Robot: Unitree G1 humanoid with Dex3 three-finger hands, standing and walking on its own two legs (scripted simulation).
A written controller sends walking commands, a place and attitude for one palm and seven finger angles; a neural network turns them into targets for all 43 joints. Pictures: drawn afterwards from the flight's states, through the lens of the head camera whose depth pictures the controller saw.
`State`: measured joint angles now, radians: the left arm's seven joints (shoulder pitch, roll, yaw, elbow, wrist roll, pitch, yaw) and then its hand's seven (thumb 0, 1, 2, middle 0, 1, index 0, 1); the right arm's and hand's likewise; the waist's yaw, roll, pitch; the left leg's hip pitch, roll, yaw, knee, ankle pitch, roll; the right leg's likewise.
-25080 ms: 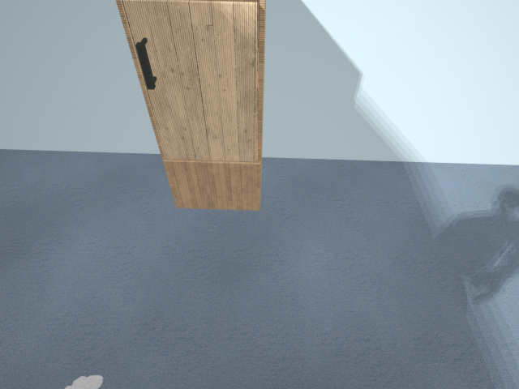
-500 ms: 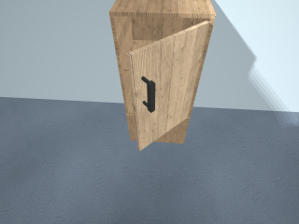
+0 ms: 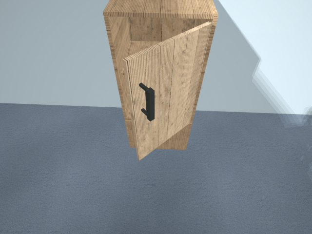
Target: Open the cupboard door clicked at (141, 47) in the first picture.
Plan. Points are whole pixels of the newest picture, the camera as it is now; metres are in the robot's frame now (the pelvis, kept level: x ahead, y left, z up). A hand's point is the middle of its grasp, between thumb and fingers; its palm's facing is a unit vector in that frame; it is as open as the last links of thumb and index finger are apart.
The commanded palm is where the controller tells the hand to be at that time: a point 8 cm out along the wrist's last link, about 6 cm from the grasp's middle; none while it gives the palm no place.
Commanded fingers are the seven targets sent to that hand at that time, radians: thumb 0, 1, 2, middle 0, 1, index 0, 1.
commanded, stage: look to check the result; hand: left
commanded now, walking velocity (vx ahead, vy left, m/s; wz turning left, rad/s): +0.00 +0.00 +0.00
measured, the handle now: (146, 102) +0.53 +0.06 +0.00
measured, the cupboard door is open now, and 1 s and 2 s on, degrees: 43 43 43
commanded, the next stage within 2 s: walk to a spot facing it in 0.34 s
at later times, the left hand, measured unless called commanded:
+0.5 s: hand out of the picture +0.04 +0.21 -0.17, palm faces +0.00 -0.97 -0.26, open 7.4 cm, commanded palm none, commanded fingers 0.00 0.90 0.90 -0.20 -0.30 -0.20 -0.30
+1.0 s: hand out of the picture +0.06 +0.17 -0.17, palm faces -0.17 -0.94 -0.30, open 7.4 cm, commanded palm none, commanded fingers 0.00 0.90 0.90 -0.20 -0.30 -0.20 -0.30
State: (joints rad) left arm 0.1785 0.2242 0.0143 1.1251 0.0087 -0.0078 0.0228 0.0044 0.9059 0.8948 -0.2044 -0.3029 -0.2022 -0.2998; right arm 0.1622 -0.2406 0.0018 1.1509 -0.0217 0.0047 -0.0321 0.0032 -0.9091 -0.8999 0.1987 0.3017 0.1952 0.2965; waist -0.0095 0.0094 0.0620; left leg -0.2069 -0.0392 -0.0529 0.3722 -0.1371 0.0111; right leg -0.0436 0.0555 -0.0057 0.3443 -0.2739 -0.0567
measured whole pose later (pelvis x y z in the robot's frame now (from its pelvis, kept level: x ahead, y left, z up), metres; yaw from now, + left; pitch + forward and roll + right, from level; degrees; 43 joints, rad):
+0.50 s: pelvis +0.01 +0.00 +0.00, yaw +0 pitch -2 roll +0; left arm 0.19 0.22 0.01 1.13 0.01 -0.01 0.02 0.00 0.91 0.89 -0.20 -0.30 -0.20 -0.30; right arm 0.14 -0.23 0.01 1.15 -0.02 0.00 -0.03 0.00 -0.91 -0.90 0.20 0.30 0.20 0.30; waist 0.00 0.00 0.06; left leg -0.19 -0.04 -0.05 0.36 -0.15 0.01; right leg -0.02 0.05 0.00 0.32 -0.27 -0.05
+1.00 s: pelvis -0.02 -0.03 -0.01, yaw -14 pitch +0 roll +2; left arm 0.24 0.20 0.07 0.97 0.03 0.04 0.01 0.00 0.91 0.89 -0.20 -0.30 -0.20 -0.30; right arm 0.16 -0.23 -0.06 1.01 -0.02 0.07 -0.04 0.01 -0.91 -0.90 0.20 0.30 0.20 0.30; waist 0.02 0.02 0.11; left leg -0.46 0.03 0.04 1.00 -0.45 -0.04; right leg -0.25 0.05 0.03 0.62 -0.36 -0.07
